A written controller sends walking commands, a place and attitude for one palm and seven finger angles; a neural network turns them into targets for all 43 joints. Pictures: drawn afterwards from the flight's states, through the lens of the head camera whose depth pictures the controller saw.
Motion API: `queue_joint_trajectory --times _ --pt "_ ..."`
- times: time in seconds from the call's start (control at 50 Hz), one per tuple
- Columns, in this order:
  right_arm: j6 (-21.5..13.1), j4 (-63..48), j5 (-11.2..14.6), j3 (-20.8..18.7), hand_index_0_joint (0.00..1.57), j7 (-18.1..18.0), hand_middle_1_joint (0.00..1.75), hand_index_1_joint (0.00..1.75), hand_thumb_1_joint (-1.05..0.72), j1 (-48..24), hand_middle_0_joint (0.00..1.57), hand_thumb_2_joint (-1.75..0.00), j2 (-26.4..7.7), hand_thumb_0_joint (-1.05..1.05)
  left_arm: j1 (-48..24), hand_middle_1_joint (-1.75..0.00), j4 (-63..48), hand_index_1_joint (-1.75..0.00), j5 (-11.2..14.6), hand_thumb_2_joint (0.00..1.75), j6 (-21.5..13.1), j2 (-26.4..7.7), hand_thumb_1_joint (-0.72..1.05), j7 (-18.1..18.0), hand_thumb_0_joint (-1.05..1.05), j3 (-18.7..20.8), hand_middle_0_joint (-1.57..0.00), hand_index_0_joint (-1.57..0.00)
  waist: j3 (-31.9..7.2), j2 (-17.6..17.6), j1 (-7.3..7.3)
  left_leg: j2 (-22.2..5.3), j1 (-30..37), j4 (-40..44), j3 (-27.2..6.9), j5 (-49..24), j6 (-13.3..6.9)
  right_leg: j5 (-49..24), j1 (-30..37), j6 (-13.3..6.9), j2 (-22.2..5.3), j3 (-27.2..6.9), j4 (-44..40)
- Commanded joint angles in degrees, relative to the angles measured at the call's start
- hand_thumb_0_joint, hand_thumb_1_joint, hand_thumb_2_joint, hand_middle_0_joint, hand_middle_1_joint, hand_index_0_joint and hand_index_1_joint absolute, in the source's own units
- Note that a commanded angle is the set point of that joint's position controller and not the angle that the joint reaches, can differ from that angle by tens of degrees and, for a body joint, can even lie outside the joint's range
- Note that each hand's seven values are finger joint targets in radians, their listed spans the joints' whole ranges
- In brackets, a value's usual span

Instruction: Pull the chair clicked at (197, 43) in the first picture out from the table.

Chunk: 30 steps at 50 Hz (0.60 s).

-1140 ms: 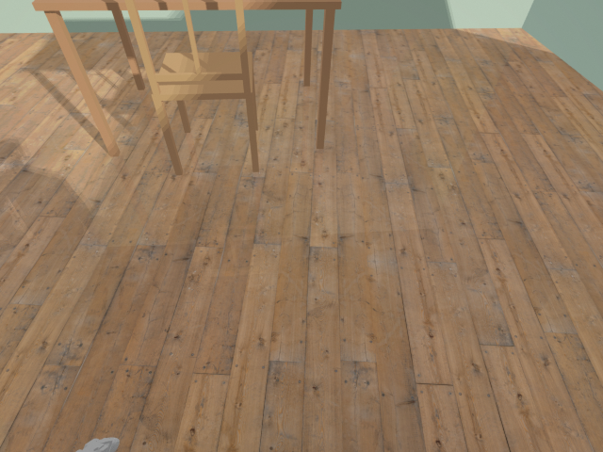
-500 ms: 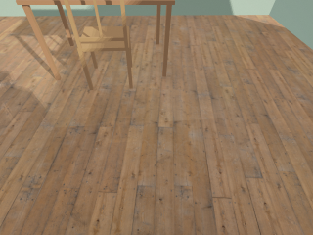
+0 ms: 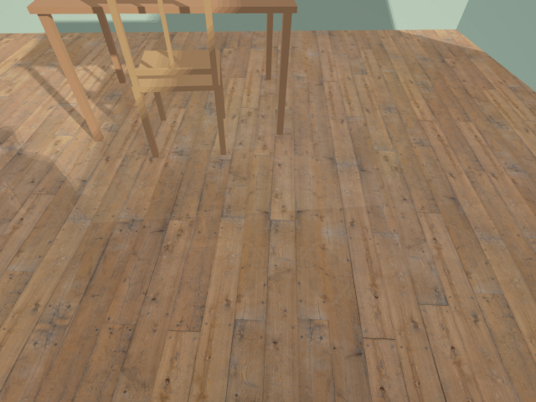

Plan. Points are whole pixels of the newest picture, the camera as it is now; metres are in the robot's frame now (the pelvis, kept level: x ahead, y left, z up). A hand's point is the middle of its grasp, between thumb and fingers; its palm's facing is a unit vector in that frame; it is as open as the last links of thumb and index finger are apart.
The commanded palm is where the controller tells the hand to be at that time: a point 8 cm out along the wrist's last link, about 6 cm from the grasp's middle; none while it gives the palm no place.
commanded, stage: look at it before walking up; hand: left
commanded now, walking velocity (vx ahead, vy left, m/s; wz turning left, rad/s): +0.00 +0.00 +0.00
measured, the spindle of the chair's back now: (165, 28) +1.52 +0.52 -0.07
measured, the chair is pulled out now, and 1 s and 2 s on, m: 0.00 0.00 0.00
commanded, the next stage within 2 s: walk to a spot facing it in 0.30 s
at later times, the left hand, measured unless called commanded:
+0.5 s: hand out of the picture +0.07 +0.24 -0.16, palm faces -0.02 -0.95 -0.32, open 7.4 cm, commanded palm none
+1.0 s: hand out of the picture +0.14 +0.23 -0.18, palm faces +0.17 -0.97 -0.15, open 7.4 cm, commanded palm none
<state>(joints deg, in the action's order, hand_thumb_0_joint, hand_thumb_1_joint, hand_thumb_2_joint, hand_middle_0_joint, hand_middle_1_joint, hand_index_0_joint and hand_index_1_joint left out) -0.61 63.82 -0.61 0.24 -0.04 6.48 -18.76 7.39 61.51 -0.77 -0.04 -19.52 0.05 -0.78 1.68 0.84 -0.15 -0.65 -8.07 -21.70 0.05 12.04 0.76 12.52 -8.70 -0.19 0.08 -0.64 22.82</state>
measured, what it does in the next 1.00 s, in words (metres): walks ahead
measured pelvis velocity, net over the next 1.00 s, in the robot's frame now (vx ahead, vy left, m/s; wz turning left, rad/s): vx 0.13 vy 0.05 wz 0.19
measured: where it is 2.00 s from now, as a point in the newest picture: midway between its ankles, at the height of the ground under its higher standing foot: (235, 308)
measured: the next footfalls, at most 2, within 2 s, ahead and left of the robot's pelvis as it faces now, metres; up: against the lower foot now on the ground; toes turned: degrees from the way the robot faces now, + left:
right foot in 1.18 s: +0.39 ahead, -0.06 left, +0.00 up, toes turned +6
left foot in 1.58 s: +0.49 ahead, +0.24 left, +0.00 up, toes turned +30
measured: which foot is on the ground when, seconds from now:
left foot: down 0.00-1.00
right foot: down 0.00-0.72, up 0.74-1.00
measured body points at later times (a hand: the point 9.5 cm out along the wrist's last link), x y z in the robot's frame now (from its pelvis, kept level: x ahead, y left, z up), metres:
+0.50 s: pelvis +0.00 +0.00 +0.00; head +0.00 +0.00 +0.45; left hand +0.07 +0.29 -0.14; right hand +0.08 -0.29 -0.13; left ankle +0.00 +0.13 -0.74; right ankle +0.00 -0.12 -0.74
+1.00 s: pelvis +0.13 +0.05 +0.00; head +0.15 +0.07 +0.45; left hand +0.13 +0.29 -0.16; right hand +0.07 -0.15 -0.15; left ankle +0.04 +0.13 -0.74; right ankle +0.22 -0.09 -0.68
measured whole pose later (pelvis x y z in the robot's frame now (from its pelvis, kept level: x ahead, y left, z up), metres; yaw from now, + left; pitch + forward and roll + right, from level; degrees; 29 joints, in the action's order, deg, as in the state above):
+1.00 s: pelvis +0.13 +0.05 +0.00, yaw +11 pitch +1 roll +0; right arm -3.7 66.4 -0.8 -0.8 -1.0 27.2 -4.4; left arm 13.4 59.6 -1.7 0.0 -10.6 0.9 2.1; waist 1.7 1.9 -2.0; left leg 2.2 -2.3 -17.9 1.3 16.2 -3.2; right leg 13.9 -32.1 2.5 -7.0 3.6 53.1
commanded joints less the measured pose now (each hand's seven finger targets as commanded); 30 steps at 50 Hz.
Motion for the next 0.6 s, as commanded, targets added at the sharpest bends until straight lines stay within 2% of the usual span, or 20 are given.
queue_joint_trajectory --times 0.0,0.06,0.38,0.4,0.42,0.44,0.46,0.48,0.5,0.52,0.54,0.56,0.58 --pt "-1.36 -3.68 0.14 -2.21 0.20 -0.65 0.30 0.30 -0.90 -2.78 0.20 -0.90 -12.11 0.00 -2.00 -0.30 -3.24 -0.30 0.15 0.90 -1.38 -11.76 0.90 -0.73 0.00 2.62 -0.20 -0.20 -3.46 -1.07 0.40 -6.09 0.68 3.33 -5.41 -7.93 -2.45 -7.48 0.32 -1.53 -6.85 -5.61 -4.14" --pt "-1.35 -3.66 0.16 -2.29 0.20 -0.67 0.30 0.30 -0.90 -2.77 0.20 -0.90 -12.23 0.00 -1.92 -0.30 -3.22 -0.30 0.15 0.90 -1.48 -11.77 0.90 -0.77 0.00 2.60 -0.20 -0.20 -4.28 -0.65 0.25 -6.23 1.80 2.98 -5.19 -9.36 -2.43 -9.29 0.44 -1.61 -7.00 -5.58 -3.98" --pt "-1.29 -3.58 0.23 -2.17 0.20 -0.68 0.30 0.30 -0.90 -3.14 0.20 -0.90 -12.44 0.00 -1.44 -0.30 -2.63 -0.30 0.15 0.90 -1.44 -11.93 0.90 -0.73 0.00 2.45 -0.20 -0.20 -3.52 -1.28 0.38 -6.26 1.99 3.78 -5.28 -8.73 -2.41 -8.69 0.46 -1.48 -6.87 -5.76 -4.80" --pt "-0.85 -2.67 0.04 -1.10 0.20 -0.48 0.30 0.30 -0.90 -1.34 0.20 -0.90 -8.23 0.00 0.58 -0.30 -1.63 -0.30 0.27 0.90 -1.04 -7.89 0.90 -0.90 0.00 1.70 -0.20 -0.20 -4.92 -0.86 0.33 -6.02 1.83 3.19 -4.85 -7.16 -1.92 -6.39 1.68 -0.83 -7.14 -4.97 -4.79" --pt "-0.16 -2.00 -0.19 -0.34 0.20 -0.25 0.30 0.30 -0.90 0.64 0.20 -0.90 -5.06 0.00 2.79 -0.30 -0.87 -0.30 0.19 0.90 -0.42 -5.09 0.90 -1.03 0.00 1.00 -0.20 -0.20 -4.37 -0.27 0.48 -5.28 0.77 2.29 -4.37 -2.65 -1.49 0.09 1.30 -0.33 -6.90 -4.70 -4.49" --pt "0.31 -1.98 -0.37 -0.41 0.20 -0.12 0.30 0.30 -0.90 2.00 0.20 -0.90 -4.71 0.00 4.25 -0.30 -0.73 -0.30 -0.11 0.90 -0.05 -4.99 0.90 -0.92 0.00 1.14 -0.20 -0.20 -3.25 0.67 0.69 -4.48 -1.35 0.96 -4.23 3.29 -1.64 7.93 0.53 -0.49 -6.78 -5.23 -4.87" --pt "0.63 -2.22 -0.60 -0.61 0.20 -0.01 0.30 0.30 -0.90 2.22 0.20 -0.90 -4.70 0.00 5.07 -0.30 -0.78 -0.30 -0.26 0.90 0.28 -5.72 0.90 -0.67 0.00 1.46 -0.20 -0.20 -0.11 1.52 1.04 -3.44 -5.24 -0.09 -3.99 9.48 -1.82 15.07 -0.88 -0.92 -7.12 -6.43 -5.95" --pt "0.91 -2.73 -0.77 -0.68 0.20 0.12 0.30 0.30 -0.90 2.44 0.20 -0.90 -4.42 0.00 6.23 -0.30 -1.04 -0.30 -0.40 0.90 0.46 -6.46 0.90 -0.45 0.00 1.98 -0.20 -0.20 2.42 3.30 1.49 -2.04 -9.89 -2.27 -3.51 14.65 -1.82 21.19 -1.19 -1.85 -8.21 -8.66 -7.58" --pt "1.07 -3.53 -0.87 -0.84 0.20 0.17 0.30 0.30 -0.90 2.64 0.20 -0.90 -3.93 0.00 7.81 -0.30 -1.32 -0.30 -0.50 0.90 0.52 -7.51 0.90 -0.34 0.00 2.61 -0.20 -0.20 4.34 6.28 2.18 -0.48 -14.08 -6.96 -1.64 16.22 -1.61 26.06 -0.98 -3.40 -10.80 -11.69 -10.00" --pt "0.98 -4.43 -0.76 -0.98 0.20 0.17 0.30 0.30 -0.90 3.18 0.20 -0.90 -3.16 0.00 9.72 -0.30 -1.69 -0.30 -0.54 0.90 0.34 -8.47 0.90 -0.40 0.00 3.22 -0.20 -0.20 4.01 9.64 2.56 0.05 -17.02 -12.91 0.49 14.77 -1.51 28.70 0.59 -5.51 -14.75 -15.75 -12.71" --pt "0.83 -5.39 -0.73 -1.35 0.20 0.27 0.30 0.30 -0.90 2.92 0.20 -0.90 -3.29 0.00 11.34 -0.30 -2.01 -0.30 -0.52 0.90 -0.04 -8.95 0.90 -0.60 0.00 3.70 -0.20 -0.20 4.02 10.18 2.93 -0.64 -19.33 -18.39 1.06 15.32 -1.61 28.63 1.95 -7.74 -17.98 -18.62 -14.09" --pt "0.38 -6.24 -0.65 -1.72 0.20 0.49 0.30 0.30 -0.90 2.54 0.20 -0.90 -3.01 0.00 11.95 -0.30 -2.21 -0.30 -0.56 0.90 -0.74 -8.65 0.90 -0.68 0.00 4.07 -0.20 -0.20 4.18 9.14 2.82 -2.17 -21.02 -21.32 0.68 15.21 -1.78 24.59 2.75 -9.39 -19.83 -18.71 -13.77" --pt "-0.05 -6.75 -0.47 -1.92 0.20 0.80 0.30 0.30 -0.90 2.80 0.20 -0.90 -2.41 0.00 11.70 -0.30 -2.48 -0.30 -0.73 0.90 -1.34 -8.07 0.90 -0.74 0.00 4.20 -0.20 -0.20 4.25 7.28 2.23 -3.15 -21.42 -21.56 0.90 15.11 -1.91 19.28 3.41 -10.14 -20.59 -16.43 -12.55"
